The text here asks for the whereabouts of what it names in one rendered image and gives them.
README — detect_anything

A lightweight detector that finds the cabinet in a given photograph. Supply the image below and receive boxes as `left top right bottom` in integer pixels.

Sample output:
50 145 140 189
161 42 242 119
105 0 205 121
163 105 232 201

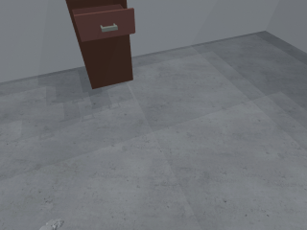
65 0 133 89

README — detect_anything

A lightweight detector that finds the robot left hand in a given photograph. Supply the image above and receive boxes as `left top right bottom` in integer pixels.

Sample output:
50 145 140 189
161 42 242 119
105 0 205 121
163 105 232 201
39 218 64 230

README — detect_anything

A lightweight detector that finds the handle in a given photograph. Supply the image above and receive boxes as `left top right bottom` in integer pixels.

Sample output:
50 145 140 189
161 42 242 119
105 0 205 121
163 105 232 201
100 23 118 32

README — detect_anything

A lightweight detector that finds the drawer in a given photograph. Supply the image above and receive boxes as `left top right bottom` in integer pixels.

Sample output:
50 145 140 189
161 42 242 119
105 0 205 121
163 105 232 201
72 4 135 42

